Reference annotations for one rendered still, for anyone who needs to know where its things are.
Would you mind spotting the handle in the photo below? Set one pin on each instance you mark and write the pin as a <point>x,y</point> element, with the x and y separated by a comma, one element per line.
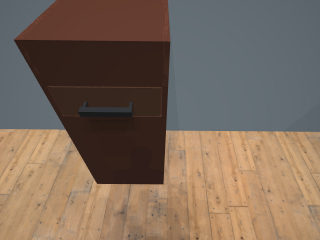
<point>85,111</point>

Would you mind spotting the cabinet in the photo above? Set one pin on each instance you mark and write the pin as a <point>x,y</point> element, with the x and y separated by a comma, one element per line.
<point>106,43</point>

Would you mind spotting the drawer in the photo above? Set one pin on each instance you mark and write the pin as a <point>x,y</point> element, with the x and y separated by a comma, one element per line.
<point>146,101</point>

